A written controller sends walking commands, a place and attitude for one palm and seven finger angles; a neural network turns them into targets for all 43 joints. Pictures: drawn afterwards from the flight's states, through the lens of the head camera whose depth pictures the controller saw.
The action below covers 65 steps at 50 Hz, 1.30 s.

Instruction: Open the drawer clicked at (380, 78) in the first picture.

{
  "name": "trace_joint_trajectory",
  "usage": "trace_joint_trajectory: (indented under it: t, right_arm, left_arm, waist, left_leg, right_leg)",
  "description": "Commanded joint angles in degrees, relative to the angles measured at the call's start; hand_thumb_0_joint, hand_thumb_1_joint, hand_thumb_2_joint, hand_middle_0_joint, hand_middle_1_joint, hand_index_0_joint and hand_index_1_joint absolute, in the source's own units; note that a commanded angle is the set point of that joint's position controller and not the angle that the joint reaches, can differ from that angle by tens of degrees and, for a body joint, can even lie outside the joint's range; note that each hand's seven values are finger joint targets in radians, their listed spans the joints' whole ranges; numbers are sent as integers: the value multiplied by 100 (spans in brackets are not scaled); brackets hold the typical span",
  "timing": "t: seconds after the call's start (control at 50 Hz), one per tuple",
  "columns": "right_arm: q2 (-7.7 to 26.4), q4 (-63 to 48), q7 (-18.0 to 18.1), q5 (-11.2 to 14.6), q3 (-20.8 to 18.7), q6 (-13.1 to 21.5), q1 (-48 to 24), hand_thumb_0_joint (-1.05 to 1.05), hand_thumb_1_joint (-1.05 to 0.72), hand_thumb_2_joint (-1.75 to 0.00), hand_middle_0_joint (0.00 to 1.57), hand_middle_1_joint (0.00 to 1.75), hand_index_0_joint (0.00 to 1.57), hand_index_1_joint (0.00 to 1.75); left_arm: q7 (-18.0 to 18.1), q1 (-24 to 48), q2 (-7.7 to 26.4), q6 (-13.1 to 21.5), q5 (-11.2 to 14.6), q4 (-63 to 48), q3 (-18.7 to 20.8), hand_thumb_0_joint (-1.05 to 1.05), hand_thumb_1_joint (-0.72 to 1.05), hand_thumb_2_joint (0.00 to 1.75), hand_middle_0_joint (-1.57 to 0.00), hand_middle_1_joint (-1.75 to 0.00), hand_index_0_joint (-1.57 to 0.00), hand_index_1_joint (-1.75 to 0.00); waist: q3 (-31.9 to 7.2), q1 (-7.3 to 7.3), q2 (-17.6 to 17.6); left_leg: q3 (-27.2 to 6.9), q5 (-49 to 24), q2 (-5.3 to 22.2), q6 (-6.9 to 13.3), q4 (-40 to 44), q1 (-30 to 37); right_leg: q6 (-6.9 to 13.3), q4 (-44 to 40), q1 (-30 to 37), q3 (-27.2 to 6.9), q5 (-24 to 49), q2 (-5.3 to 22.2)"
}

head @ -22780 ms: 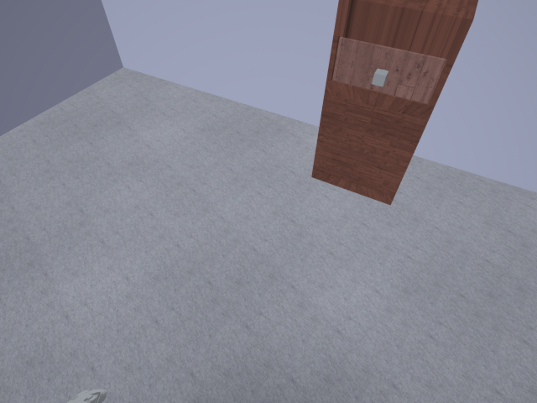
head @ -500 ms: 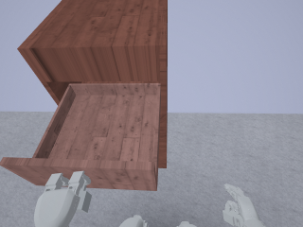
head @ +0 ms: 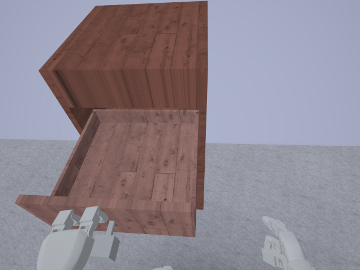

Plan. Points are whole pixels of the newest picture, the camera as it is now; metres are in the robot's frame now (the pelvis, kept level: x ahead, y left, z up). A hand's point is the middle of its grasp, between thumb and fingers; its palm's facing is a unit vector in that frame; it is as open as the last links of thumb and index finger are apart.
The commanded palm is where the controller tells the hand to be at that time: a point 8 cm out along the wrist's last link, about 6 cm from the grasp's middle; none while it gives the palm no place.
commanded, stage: lift the hand off the handle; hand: left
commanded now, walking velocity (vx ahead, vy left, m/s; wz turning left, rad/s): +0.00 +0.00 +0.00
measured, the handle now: (108, 238) +0.20 +0.20 -0.04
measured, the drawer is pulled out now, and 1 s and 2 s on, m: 0.30 0.30 0.30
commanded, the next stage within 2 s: draw the hand back to the body in 1.46 s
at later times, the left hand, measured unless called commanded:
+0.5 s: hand (86, 246) +0.16 +0.20 +0.04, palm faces +0.05 -0.15 -0.99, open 13.8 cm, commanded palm +0.13 +0.20 +0.10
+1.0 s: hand (69, 243) +0.16 +0.21 +0.08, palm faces +0.05 -0.15 -0.99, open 13.9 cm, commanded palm +0.13 +0.20 +0.14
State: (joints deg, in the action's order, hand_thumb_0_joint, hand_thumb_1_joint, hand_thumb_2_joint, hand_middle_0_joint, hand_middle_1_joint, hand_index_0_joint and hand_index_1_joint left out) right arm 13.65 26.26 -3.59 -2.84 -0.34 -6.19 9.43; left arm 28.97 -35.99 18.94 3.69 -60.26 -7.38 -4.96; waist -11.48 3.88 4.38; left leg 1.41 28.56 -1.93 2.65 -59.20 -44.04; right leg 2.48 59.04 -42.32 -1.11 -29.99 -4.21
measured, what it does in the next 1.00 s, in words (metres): stands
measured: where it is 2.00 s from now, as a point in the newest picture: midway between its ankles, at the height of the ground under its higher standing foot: outside the picture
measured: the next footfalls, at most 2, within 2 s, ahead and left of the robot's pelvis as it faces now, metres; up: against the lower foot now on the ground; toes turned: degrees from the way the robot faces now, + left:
none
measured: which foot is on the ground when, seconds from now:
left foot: down 0.00-1.00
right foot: down 0.00-1.00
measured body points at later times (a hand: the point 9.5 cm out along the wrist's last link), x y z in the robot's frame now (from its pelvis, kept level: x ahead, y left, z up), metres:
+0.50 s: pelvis +0.00 +0.00 +0.01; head +0.02 -0.03 +0.46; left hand +0.15 +0.20 +0.10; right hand +0.22 -0.20 -0.07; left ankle +0.00 +0.09 -0.67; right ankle -0.01 -0.10 -0.67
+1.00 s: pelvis +0.01 +0.00 +0.03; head +0.01 -0.04 +0.48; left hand +0.15 +0.22 +0.14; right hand +0.22 -0.22 -0.06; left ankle +0.00 +0.09 -0.67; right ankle -0.01 -0.10 -0.67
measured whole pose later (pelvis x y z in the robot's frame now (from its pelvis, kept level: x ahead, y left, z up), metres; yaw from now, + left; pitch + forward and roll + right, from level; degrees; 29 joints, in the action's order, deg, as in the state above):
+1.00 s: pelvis +0.01 +0.00 +0.03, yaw -1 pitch +7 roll +0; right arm 14.9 26.7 -4.0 -1.6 -1.1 -5.7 10.0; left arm 20.7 -39.6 21.8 1.7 -55.1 -20.0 -3.1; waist -8.5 5.2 5.3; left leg 1.5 24.5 -1.5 2.2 -48.2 -31.2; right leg 2.7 48.0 -29.8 -2.0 -25.5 -4.6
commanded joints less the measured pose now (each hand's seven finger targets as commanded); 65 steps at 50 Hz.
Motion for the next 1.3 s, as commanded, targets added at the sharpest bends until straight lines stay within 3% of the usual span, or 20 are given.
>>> trace_joint_trajectory:
  t: [0.0,0.12,0.14,0.26,0.34,0.42,0.48,0.52,0.58,0.62,0.76,0.84,0.92,0.94,0.96,1.08,1.12,1.2,1.22,1.28]
  right_arm:
    - [535,-1012,44,63,-202,320,-585,0,-90,-90,20,30,20,30]
    - [528,-1070,-64,39,-188,311,-566,0,-90,-90,20,30,20,30]
    - [514,-1089,-51,74,-203,303,-594,0,-90,-90,20,30,20,30]
    - [509,-1176,-130,93,-199,325,-574,0,-90,-90,20,30,20,30]
    - [491,-1176,-141,140,-178,307,-624,0,-90,-90,20,30,20,30]
    - [493,-1157,-154,144,-152,280,-658,0,-90,-90,20,30,20,30]
    - [467,-1161,-109,206,-173,295,-712,0,-90,-90,20,30,20,30]
    - [469,-1130,-109,197,-142,316,-706,0,-90,-90,20,30,20,30]
    - [450,-1098,-90,215,-153,355,-731,0,-90,-90,20,30,20,30]
    - [453,-1104,-113,196,-117,380,-716,0,-90,-90,20,30,20,30]
    - [506,-1061,-102,131,-159,334,-755,0,-90,-90,20,30,20,30]
    - [507,-1002,-9,164,-194,349,-770,0,-90,-90,20,30,20,30]
    - [505,-999,-32,128,-196,394,-726,0,-90,-90,20,30,20,30]
    - [480,-1004,-11,179,-206,392,-746,0,-90,-90,20,30,20,30]
    - [507,-981,-27,149,-206,393,-723,0,-90,-90,20,30,20,30]
    - [498,-1007,-52,163,-188,352,-803,0,-90,-90,20,30,20,30]
    - [465,-1010,-44,234,-175,362,-822,0,-90,-90,20,30,20,30]
    - [509,-1006,-81,240,-171,343,-868,0,-90,-90,20,30,20,30]
    - [479,-1013,-76,257,-178,363,-842,0,-90,-90,20,30,20,30]
    - [505,-1047,-93,228,-174,367,-800,0,-90,-90,20,30,20,30]
  left_arm:
    - [127,-85,577,45,80,-1280,256,0,-50,30,-30,-120,-30,-120]
    - [143,-109,698,-15,-97,-1523,321,0,-50,30,-30,-120,-30,-120]
    - [131,-176,483,-27,-74,-1586,108,0,-50,30,-30,-120,-30,-120]
    - [61,-166,512,-129,-40,-1969,-11,0,-50,30,-30,-120,-30,-120]
    - [18,-290,449,-183,-12,-1993,-103,0,-50,30,-30,-120,-30,-120]
    - [34,-194,713,-321,-46,-1860,243,0,-50,30,-30,-120,-30,-120]
    - [-59,-187,582,-383,66,-1949,111,0,-50,30,-30,-120,-30,-120]
    - [-144,-191,772,-411,115,-1971,282,0,-50,30,-30,-120,-30,-120]
    - [-307,-292,614,-341,210,-2044,77,0,-50,30,-30,-120,-30,-120]
    - [-360,-501,898,-297,232,-2055,401,0,-50,30,-30,-120,-30,-120]
    - [-338,-459,1117,-176,287,-2262,830,0,-50,30,-30,-120,-30,-120]
    - [-455,-316,920,-129,469,-2332,658,0,-50,30,-30,-120,-30,-120]
    - [-589,-420,1045,-73,472,-2458,747,0,-50,30,-30,-120,-30,-120]
    - [-628,-512,829,-70,531,-2449,491,0,-50,30,-30,-120,-30,-120]
    - [-652,-290,1090,-66,491,-2502,732,0,-50,30,-30,-120,-30,-120]
    - [-630,-392,1271,-148,445,-2588,1016,0,-50,30,-30,-120,-30,-120]
    - [-660,-574,1063,-200,573,-2614,854,0,-50,30,-30,-120,-30,-120]
    - [-793,-565,1151,-247,671,-2791,912,0,-50,30,-30,-120,-30,-120]
    - [-852,-655,923,-244,697,-2879,630,0,-50,30,-30,-120,-30,-120]
    - [-920,-634,1167,-247,639,-3013,792,0,-50,30,-30,-120,-30,-120]
  waist:
    - [-538,-112,-465]
    - [-664,11,-348]
    - [-568,-10,-190]
    - [-690,26,-313]
    - [-456,-13,-383]
    - [-377,36,-469]
    - [-370,40,-361]
    - [-481,65,-441]
    - [-213,55,-466]
    - [-325,123,-627]
    - [-41,79,-414]
    - [10,-16,-461]
    - [-224,93,-361]
    - [-41,40,-375]
    - [-96,50,-520]
    - [-66,170,-417]
    - [-17,135,-307]
    - [-101,135,-372]
    - [4,119,-362]
    - [-34,158,-465]
  left_leg:
    - [-292,-1616,119,37,850,1381]
    - [-297,-1763,180,-66,897,1615]
    - [-305,-1790,199,-41,952,1610]
    - [-371,-2120,230,-77,945,1834]
    - [-388,-2021,247,-60,1027,1756]
    - [-330,-1717,213,-94,1087,1732]
    - [-300,-1632,228,-30,1211,1783]
    - [-304,-1803,213,-48,1229,1938]
    - [-295,-1786,219,3,1333,1932]
    - [-273,-1881,189,-20,1317,1978]
    - [-231,-1617,161,-35,1355,2024]
    - [-258,-1538,147,50,1478,2101]
    - [-249,-1781,164,16,1526,2346]
    - [-246,-1706,168,56,1581,2243]
    - [-236,-1748,168,22,1540,2283]
    - [-227,-1832,212,-27,1675,2326]
    - [-245,-1963,206,8,1761,2330]
    - [-275,-2181,238,-23,1821,2476]
    - [-271,-2193,260,19,1867,2481]
    - [-246,-2189,287,-3,1852,2567]
  right_leg:
    - [171,-1218,123,-152,1662,162]
    - [224,-1174,-74,-258,1354,116]
    - [219,-1171,35,-114,1427,127]
    - [228,-1192,-15,-256,1429,122]
    - [199,-1251,134,-139,1480,148]
    - [229,-1377,176,-335,1346,123]
    - [193,-1495,453,-218,1423,163]
    - [206,-1573,515,-423,1561,155]
    - [181,-1717,713,-354,1721,193]
    - [187,-1775,774,-546,1849,199]
    - [199,-2012,721,-724,1705,229]
    - [138,-2141,918,-586,1819,277]
    - [173,-2172,928,-705,1835,280]
    - [138,-2187,1040,-527,1880,302]
    - [146,-2241,905,-678,1833,305]
    - [168,-2239,1079,-642,1903,274]
    - [145,-2214,1298,-500,2161,295]
    - [136,-2294,1358,-576,2285,295]
    - [107,-2288,1382,-452,2269,305]
    - [103,-2384,1265,-539,2102,304]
